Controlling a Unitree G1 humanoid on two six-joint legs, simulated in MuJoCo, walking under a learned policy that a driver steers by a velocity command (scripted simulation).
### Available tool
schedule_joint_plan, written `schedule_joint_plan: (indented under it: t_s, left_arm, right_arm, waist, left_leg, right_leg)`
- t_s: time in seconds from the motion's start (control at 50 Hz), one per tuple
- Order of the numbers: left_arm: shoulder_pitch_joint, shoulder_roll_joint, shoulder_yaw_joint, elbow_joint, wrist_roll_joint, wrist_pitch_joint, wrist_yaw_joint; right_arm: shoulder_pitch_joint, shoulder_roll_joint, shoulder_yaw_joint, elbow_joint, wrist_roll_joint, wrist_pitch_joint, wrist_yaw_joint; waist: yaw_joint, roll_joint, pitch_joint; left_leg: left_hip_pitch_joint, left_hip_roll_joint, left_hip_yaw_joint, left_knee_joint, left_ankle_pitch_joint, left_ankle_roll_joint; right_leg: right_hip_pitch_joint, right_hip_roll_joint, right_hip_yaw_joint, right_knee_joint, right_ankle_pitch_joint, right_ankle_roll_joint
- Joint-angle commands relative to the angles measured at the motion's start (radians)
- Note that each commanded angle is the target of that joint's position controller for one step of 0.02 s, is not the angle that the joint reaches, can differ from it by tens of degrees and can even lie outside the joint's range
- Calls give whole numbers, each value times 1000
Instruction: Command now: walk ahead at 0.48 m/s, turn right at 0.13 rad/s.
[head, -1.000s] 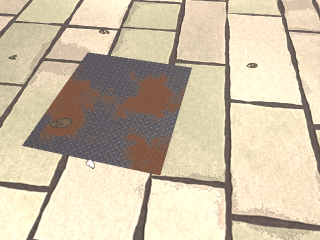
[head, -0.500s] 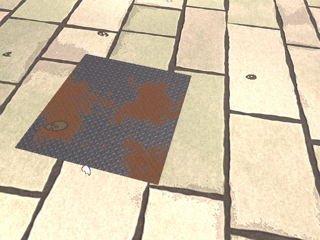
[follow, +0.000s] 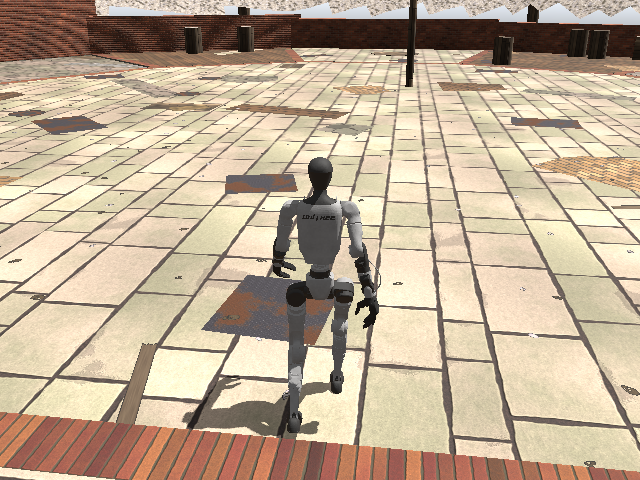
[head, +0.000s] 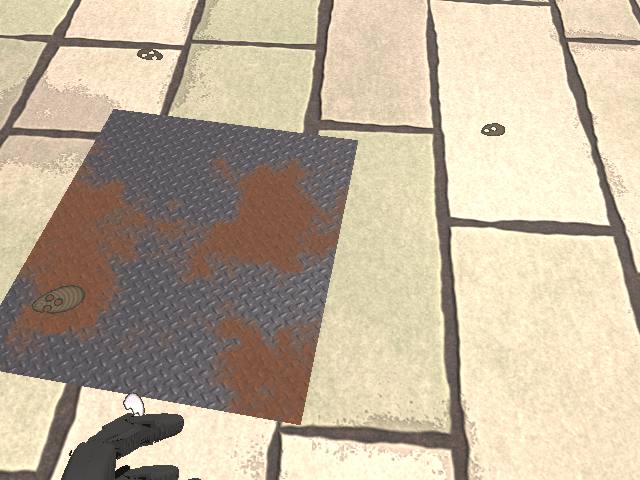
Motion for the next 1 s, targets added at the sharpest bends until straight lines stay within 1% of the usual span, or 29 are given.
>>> schedule_joint_plan:
  t_s: [0.02,0.04,0.06,0.08,0.1,0.12,0.16,0.22,0.28,0.34,0.38,0.42,0.44,0.46,0.48,0.5,0.52,0.54,0.56,0.58,0.62,0.68,0.74,0.8,0.88,0.94,0.96,0.98,1.0]
  left_arm:
    - [485,204,61,103,2,15,3]
    - [369,165,50,82,1,13,6]
    - [272,152,44,51,7,5,4]
    - [226,138,40,39,20,-1,0]
    - [216,118,34,38,31,-4,-1]
    - [225,107,30,43,26,-6,-1]
    - [262,130,32,57,12,-7,12]
    - [338,180,43,69,8,-1,42]
    - [394,188,44,76,1,8,54]
    - [456,191,44,93,-7,16,57]
    - [477,189,45,97,-13,24,61]
    - [469,208,54,89,-8,33,66]
    - [460,204,54,81,-5,36,66]
    - [447,178,46,66,-1,36,63]
    - [429,125,26,36,17,33,59]
    - [570,39,1,9,-10,20,54]
    - [568,150,20,25,-28,21,58]
    - [472,212,40,13,-28,27,60]
    - [430,199,43,4,-19,34,64]
    - [400,185,46,-7,-7,39,64]
    - [398,139,46,-24,-10,54,53]
    - [355,102,38,-63,-4,66,47]
    - [292,88,28,-88,4,59,37]
    - [178,83,14,-120,10,44,18]
    - [48,102,8,-174,3,37,3]
    - [64,142,21,-185,6,32,-2]
    - [167,169,39,-157,10,28,2]
    - [333,226,68,-104,13,28,12]
    - [526,320,95,-69,25,35,32]
  right_arm:
    - [53,-88,-7,-71,23,-67,26]
    - [-80,-135,-20,-120,42,-82,24]
    - [-147,-138,-22,-137,33,-91,13]
    - [-170,-138,-30,-145,12,-90,4]
    - [-150,-121,-33,-153,2,-82,2]
    - [-145,-103,-33,-163,-2,-73,0]
    - [-182,-100,-37,-193,-3,-57,-7]
    - [-351,-112,-37,-263,-10,-51,-13]
    - [-486,-91,-23,-304,-4,-61,1]
    - [-570,-101,-18,-338,10,-67,16]
    - [-595,-129,-21,-359,15,-73,25]
    - [-574,-163,-29,-365,17,-84,29]
    - [-510,-180,-36,-352,14,-89,28]
    - [-389,-212,-52,-327,6,-93,22]
    - [-213,-279,-69,-307,-5,-93,14]
    - [-136,-348,-86,-277,-12,-75,18]
    - [-163,-238,-63,-294,-6,-70,24]
    - [-219,-168,-43,-314,-2,-70,25]
    - [-276,-153,-35,-320,-5,-67,28]
    - [-310,-133,-30,-315,-6,-64,30]
    - [-325,-132,-30,-303,-14,-66,30]
    - [-287,-160,-41,-273,-7,-77,30]
    - [-260,-184,-48,-245,-4,-73,30]
    - [-238,-211,-50,-228,10,-62,27]
    - [-147,-240,-53,-179,25,-43,28]
    - [-138,-262,-55,-159,34,-23,24]
    - [-154,-265,-52,-156,38,-16,22]
    - [-153,-246,-41,-160,33,-15,20]
    - [-154,-191,-16,-199,1,-23,20]
  waist:
    - [193,-213,-418]
    - [174,-164,-220]
    - [135,-27,-138]
    - [96,14,-98]
    - [58,-5,-101]
    - [43,-29,-98]
    - [33,-56,-64]
    - [69,-54,-5]
    - [109,-67,9]
    - [141,-77,1]
    - [139,-78,-6]
    - [111,-97,-21]
    - [79,-104,-48]
    - [21,-97,-124]
    - [-53,-1,-275]
    - [9,328,-407]
    - [3,246,-353]
    - [-12,139,-221]
    - [11,64,-148]
    - [28,58,-93]
    - [56,99,-62]
    - [59,70,-46]
    - [52,47,-33]
    - [24,43,-2]
    - [-5,57,28]
    - [42,90,0]
    - [112,91,-60]
    - [185,75,-163]
    - [246,-76,-326]
  left_leg:
    - [-748,-30,-131,724,-26,21]
    - [-819,10,-89,721,60,31]
    - [-767,53,-74,668,155,32]
    - [-696,82,-67,610,210,27]
    - [-629,105,-77,568,234,24]
    - [-597,110,-76,527,240,18]
    - [-595,113,-58,429,250,-7]
    - [-663,98,-47,214,418,-43]
    - [-580,41,-30,-21,597,-45]
    - [-516,9,-35,-110,642,-52]
    - [-507,5,-60,-170,596,-45]
    - [-454,2,-62,-201,506,-26]
    - [-370,1,-50,-226,475,-6]
    - [-191,28,-61,-235,450,31]
    - [73,195,-206,-202,422,93]
    - [381,422,-633,-279,259,252]
    - [333,430,-718,-323,106,242]
    - [207,377,-549,-336,154,192]
    - [82,329,-416,-359,275,165]
    - [-6,290,-331,-387,363,156]
    - [-105,244,-204,-443,443,143]
    - [-130,246,-118,-487,552,180]
    - [-115,234,-40,-508,611,188]
    - [-125,212,28,-518,610,174]
    - [-28,256,27,-487,616,164]
    - [27,279,24,-388,819,140]
    - [-3,251,50,-267,965,119]
    - [-108,199,80,-78,969,87]
    - [-363,125,113,270,592,42]
  right_leg:
    - [1002,-367,833,-283,-347,-258]
    - [831,-330,674,-306,-267,-218]
    - [646,-296,566,-332,-121,-201]
    - [501,-262,483,-350,9,-191]
    - [428,-235,439,-370,64,-188]
    - [388,-221,413,-391,88,-194]
    - [313,-208,364,-424,86,-202]
    - [282,-190,343,-451,36,-188]
    - [245,-138,294,-428,22,-138]
    - [279,-152,330,-389,-11,-124]
    - [359,-178,385,-329,-31,-113]
    - [407,-199,435,-258,5,-99]
    - [412,-184,442,-205,45,-85]
    - [372,-132,419,-81,98,-59]
    - [240,-59,332,204,-28,-24]
    - [-107,71,199,510,-473,34]
    - [-228,-14,237,659,-496,39]
    - [-252,-49,235,689,-403,40]
    - [-217,-86,207,673,-321,54]
    - [-200,-109,200,629,-268,62]
    - [-136,-144,177,585,-211,69]
    - [-161,-152,171,507,-152,81]
    - [-161,-141,170,323,-29,82]
    - [-105,-129,106,140,91,73]
    - [-100,-109,65,25,44,50]
    - [13,-69,34,-42,-57,6]
    - [183,-37,9,-91,-26,-17]
    - [442,-38,20,-88,17,-44]
    - [772,-271,276,-50,87,-111]
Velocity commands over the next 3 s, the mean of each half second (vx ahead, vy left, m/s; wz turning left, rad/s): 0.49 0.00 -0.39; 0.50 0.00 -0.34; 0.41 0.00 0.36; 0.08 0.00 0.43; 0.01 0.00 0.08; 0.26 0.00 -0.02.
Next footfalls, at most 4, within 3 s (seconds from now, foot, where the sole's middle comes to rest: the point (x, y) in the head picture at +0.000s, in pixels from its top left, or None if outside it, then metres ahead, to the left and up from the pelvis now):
0.48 left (272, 469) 0.46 0.09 -0.75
0.98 right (432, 383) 0.61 -0.25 -0.75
1.50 left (351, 265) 0.93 -0.11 -0.75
1.98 right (449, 271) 0.90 -0.35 -0.75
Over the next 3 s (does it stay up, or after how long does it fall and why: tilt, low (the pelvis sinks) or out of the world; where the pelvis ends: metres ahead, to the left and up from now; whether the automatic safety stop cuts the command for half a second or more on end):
stays up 0.99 -0.20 0.03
